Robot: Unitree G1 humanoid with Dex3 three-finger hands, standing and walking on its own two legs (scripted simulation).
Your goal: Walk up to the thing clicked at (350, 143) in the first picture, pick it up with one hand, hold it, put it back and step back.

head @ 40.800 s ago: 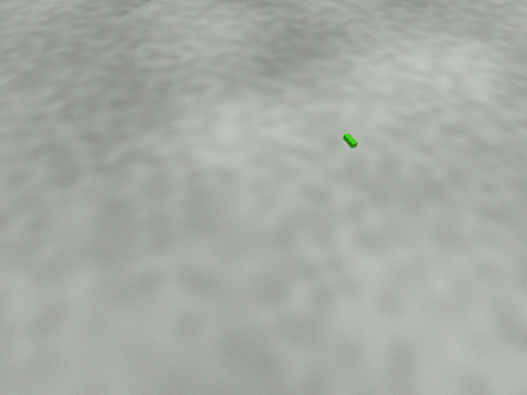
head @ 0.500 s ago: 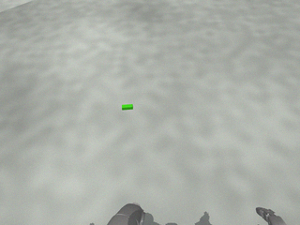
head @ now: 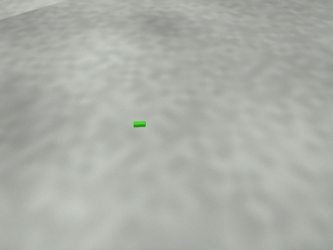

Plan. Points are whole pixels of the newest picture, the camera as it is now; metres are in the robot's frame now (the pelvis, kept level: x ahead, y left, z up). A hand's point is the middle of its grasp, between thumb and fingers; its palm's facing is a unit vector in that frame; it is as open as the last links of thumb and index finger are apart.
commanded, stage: step back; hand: left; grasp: from above
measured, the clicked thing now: (139, 124) +1.07 +0.25 -0.74
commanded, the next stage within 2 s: stand in 0.54 s
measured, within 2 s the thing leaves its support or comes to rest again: neither
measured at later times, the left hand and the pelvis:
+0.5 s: hand out of the picture +0.12 +0.30 -0.16, palm faces +0.02 -0.93 -0.37, open 7.4 cm; pelvis +0.06 +0.03 +0.00, yaw +0 degrees
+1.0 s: hand (65, 245) +0.15 +0.28 -0.14, palm faces -0.03 -0.94 -0.33, open 7.4 cm; pelvis +0.06 +0.03 +0.02, yaw +0 degrees
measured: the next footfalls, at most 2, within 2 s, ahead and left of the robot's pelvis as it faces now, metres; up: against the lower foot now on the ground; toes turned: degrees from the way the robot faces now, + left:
left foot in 0.30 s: +0.15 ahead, +0.16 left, +0.00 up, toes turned +2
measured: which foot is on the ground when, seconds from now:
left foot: down 0.00-0.00, up 0.02-0.28, down 0.30-1.00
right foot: down 0.00-1.00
